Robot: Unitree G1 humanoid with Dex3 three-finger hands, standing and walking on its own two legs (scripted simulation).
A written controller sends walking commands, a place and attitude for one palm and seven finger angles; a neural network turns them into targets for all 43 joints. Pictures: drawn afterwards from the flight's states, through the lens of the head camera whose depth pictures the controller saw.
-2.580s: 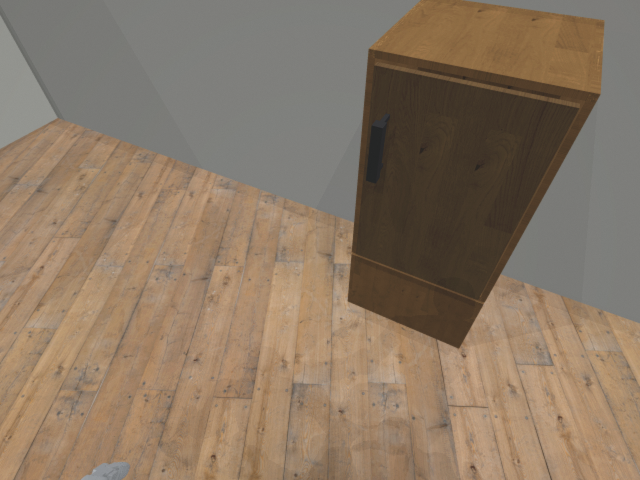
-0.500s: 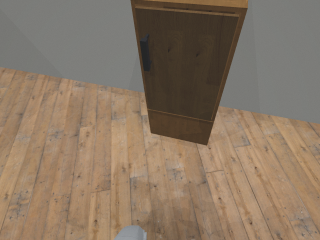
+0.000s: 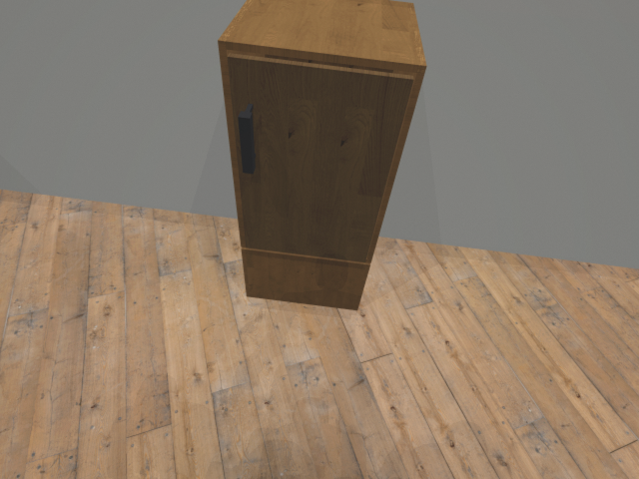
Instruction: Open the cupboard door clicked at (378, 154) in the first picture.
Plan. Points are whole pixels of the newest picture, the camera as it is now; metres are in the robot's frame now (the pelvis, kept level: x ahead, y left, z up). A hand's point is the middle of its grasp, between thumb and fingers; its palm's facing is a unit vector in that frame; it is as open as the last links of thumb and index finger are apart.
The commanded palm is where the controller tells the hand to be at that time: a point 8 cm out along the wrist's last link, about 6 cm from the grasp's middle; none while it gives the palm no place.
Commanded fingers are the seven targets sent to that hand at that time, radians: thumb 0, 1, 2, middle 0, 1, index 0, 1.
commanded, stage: take the last steps up to it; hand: left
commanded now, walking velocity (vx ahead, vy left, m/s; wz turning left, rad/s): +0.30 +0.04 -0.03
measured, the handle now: (249, 138) +0.81 +0.21 -0.04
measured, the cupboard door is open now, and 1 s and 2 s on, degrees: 0 0 0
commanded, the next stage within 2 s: come to a stop and stand still in 0.56 s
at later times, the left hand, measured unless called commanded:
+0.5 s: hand out of the picture +0.08 +0.18 -0.18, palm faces +0.05 -0.98 -0.18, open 7.3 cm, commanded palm none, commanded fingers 0.00 0.90 0.90 -0.20 -0.30 -0.20 -0.30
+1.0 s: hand (193, 383) +0.29 +0.22 -0.18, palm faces -0.01 -0.97 -0.25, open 7.3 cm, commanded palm none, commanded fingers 0.00 0.90 0.90 -0.20 -0.30 -0.20 -0.30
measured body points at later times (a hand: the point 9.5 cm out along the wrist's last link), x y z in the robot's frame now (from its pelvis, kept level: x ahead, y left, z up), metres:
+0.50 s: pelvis +0.11 +0.00 -0.01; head +0.12 +0.01 +0.44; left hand +0.08 +0.23 -0.17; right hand +0.12 -0.23 -0.16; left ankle +0.19 +0.13 -0.71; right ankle +0.04 -0.13 -0.74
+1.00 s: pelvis +0.22 +0.02 -0.01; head +0.25 +0.01 +0.44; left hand +0.29 +0.27 -0.16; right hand +0.24 -0.20 -0.17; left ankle +0.22 +0.13 -0.74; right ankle +0.25 -0.09 -0.73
